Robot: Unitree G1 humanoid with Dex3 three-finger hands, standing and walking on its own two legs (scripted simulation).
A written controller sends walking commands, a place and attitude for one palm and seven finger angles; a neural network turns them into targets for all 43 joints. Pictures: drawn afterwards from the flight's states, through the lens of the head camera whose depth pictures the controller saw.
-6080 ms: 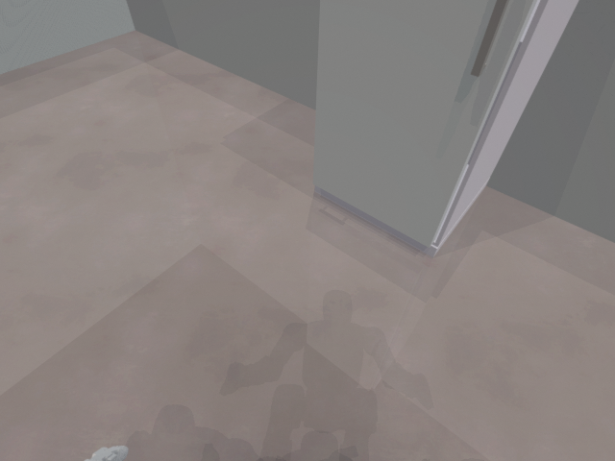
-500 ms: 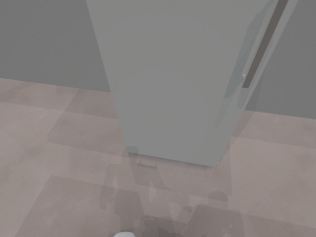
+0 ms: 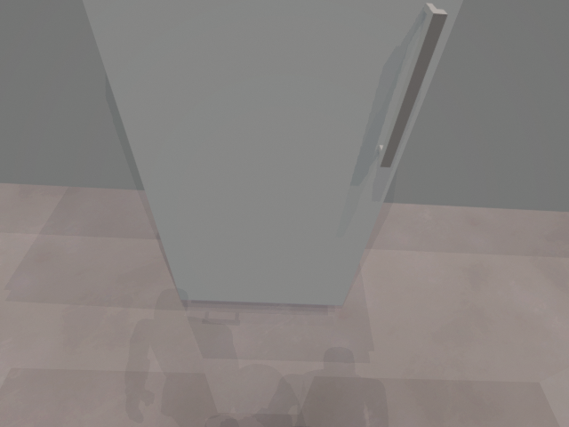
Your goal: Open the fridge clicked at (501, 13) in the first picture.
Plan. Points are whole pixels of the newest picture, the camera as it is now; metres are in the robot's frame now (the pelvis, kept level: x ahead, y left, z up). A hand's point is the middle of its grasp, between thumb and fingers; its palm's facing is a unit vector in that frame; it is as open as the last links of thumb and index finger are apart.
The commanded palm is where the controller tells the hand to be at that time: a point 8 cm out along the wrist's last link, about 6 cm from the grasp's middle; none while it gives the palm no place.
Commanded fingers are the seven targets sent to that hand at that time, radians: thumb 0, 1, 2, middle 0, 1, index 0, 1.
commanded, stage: take the last steps up to it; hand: right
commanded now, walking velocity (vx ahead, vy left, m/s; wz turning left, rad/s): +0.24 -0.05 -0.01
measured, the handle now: (404, 95) +0.64 -0.19 +0.17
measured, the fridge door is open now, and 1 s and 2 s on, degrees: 0 0 0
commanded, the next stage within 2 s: come to a stop and stand still in 0.40 s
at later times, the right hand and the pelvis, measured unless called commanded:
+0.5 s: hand (439, 426) +0.18 -0.26 -0.18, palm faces +0.03 +0.98 -0.19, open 7.4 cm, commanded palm none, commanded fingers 0.00 -0.90 -0.90 0.20 0.30 0.20 0.30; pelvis +0.11 -0.08 +0.00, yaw +1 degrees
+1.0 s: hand (440, 412) +0.20 -0.28 -0.20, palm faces +0.01 +0.97 -0.23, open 7.3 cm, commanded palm none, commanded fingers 0.00 -0.90 -0.90 0.20 0.30 0.20 0.30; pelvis +0.12 -0.09 -0.03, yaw +0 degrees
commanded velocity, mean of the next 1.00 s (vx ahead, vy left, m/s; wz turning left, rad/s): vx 0.04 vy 0.00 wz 0.02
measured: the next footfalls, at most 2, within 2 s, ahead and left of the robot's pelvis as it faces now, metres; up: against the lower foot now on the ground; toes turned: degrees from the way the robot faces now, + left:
right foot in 0.16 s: +0.10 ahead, -0.16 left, +0.00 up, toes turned -7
left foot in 0.64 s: +0.25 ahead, +0.06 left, +0.00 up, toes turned +8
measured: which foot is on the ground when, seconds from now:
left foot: down 0.00-0.16, up 0.18-0.62, down 0.64-1.00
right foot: up 0.00-0.14, down 0.16-0.68, up 0.70-0.96, down 0.98-1.00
